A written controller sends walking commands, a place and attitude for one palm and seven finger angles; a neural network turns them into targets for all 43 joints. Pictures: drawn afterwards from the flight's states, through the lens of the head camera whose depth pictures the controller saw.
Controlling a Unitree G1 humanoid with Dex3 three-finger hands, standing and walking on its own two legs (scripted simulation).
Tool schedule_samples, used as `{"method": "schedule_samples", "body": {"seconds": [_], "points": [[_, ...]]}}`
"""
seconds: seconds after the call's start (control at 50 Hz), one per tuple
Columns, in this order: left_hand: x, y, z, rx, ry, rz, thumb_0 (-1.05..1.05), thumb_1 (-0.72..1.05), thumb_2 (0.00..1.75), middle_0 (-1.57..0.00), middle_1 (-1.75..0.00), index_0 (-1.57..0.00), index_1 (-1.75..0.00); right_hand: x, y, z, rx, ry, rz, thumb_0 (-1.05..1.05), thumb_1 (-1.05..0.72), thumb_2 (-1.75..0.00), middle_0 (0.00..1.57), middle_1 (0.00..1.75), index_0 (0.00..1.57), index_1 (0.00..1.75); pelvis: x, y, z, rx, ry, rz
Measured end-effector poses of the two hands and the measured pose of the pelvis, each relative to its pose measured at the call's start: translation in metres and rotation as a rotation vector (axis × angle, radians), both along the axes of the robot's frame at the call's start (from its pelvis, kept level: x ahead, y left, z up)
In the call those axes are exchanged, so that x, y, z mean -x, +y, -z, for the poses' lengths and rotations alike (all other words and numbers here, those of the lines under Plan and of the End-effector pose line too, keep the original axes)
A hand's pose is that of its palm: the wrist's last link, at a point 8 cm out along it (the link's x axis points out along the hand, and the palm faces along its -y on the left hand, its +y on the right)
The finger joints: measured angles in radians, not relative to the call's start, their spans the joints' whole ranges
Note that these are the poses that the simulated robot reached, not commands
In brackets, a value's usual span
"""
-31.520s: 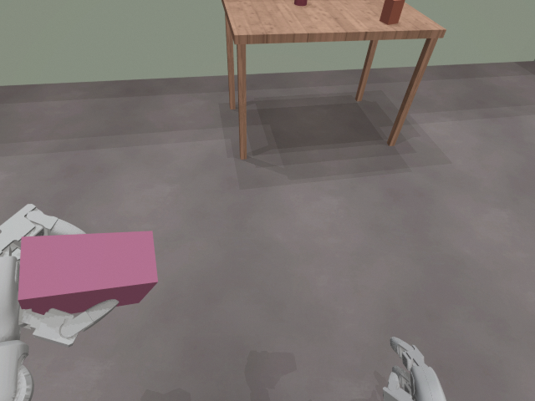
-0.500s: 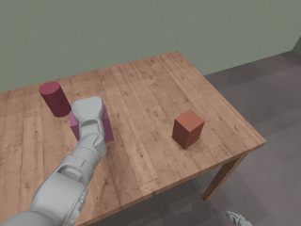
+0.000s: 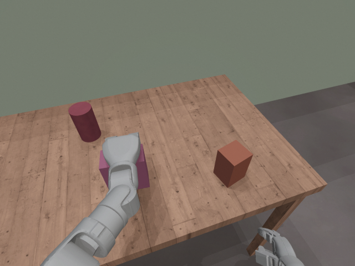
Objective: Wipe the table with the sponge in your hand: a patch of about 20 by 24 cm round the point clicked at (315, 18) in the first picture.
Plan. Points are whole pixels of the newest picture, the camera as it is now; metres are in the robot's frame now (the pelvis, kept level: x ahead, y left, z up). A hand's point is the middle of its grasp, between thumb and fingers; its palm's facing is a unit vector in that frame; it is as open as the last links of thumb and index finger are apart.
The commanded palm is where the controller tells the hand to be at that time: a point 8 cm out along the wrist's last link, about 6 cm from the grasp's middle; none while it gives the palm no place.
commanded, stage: wipe back along the third lane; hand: left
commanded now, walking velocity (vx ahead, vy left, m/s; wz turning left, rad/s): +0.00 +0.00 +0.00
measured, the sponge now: (127, 173) +0.35 +0.18 -0.02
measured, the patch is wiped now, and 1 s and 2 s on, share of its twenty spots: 0.90 0.90 0.90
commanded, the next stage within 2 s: slide back across to the middle lane in 1.58 s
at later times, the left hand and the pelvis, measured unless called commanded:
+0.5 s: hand (132, 181) +0.30 +0.15 +0.03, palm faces -0.01 -0.05 -1.00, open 10.2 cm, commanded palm +0.25 +0.13 +0.07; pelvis -0.02 -0.02 +0.00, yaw +0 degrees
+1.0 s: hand (135, 188) +0.29 +0.14 +0.03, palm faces +0.00 -0.09 -1.00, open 10.2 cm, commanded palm +0.24 +0.12 +0.06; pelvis -0.02 -0.03 +0.00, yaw -1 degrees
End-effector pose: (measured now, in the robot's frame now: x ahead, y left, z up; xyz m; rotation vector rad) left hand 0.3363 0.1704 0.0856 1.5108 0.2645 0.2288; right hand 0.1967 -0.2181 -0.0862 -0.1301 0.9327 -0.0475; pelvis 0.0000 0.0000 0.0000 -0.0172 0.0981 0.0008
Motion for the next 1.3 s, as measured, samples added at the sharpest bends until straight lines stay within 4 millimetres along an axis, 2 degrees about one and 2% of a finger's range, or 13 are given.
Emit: {"method": "schedule_samples", "body": {"seconds": [0.16, 0.38, 0.74, 0.9, 1.3], "points": [[0.025, -0.007, -0.001, 0.018, -0.017, -0.004, 0.01, -0.47, 1.05, -0.66, -1.39, -0.68, -1.38, 0.009, 0.002, 0.000, -0.026, -0.010, -0.010, 0.01, -0.91, -0.90, 0.20, 0.30, 0.20, 0.30, 0.010, -0.004, -0.001, -0.006, -0.028, 0.004], [0.046, -0.022, 0.000, -0.001, -0.006, 0.013, 0.01, -0.47, 1.05, -0.66, -1.39, -0.68, -1.38, 0.003, 0.000, -0.010, -0.050, -0.084, -0.035, 0.01, -0.91, -0.90, 0.20, 0.30, 0.20, 0.29, 0.022, -0.014, 0.000, -0.015, -0.050, 0.002], [0.069, -0.035, 0.001, 0.024, -0.019, 0.012, 0.01, -0.47, 1.06, -0.65, -1.40, -0.68, -1.37, -0.011, -0.020, -0.016, -0.065, -0.125, -0.046, 0.01, -0.91, -0.90, 0.19, 0.30, 0.20, 0.29, 0.016, -0.029, -0.001, -0.022, -0.070, 0.008], [0.071, -0.036, 0.003, 0.037, -0.016, 0.004, 0.01, -0.48, 1.06, -0.65, -1.39, -0.69, -1.37, -0.015, -0.022, -0.017, -0.060, -0.132, -0.051, 0.01, -0.91, -0.90, 0.19, 0.30, 0.21, 0.30, 0.016, -0.032, 0.000, -0.024, -0.071, 0.010], [0.074, -0.039, 0.003, 0.026, -0.029, 0.011, 0.00, -0.48, 1.06, -0.65, -1.39, -0.69, -1.37, -0.004, -0.012, -0.013, -0.076, -0.129, -0.052, 0.01, -0.91, -0.90, 0.19, 0.30, 0.20, 0.29, 0.024, -0.026, 0.003, -0.025, -0.065, 0.009]]}}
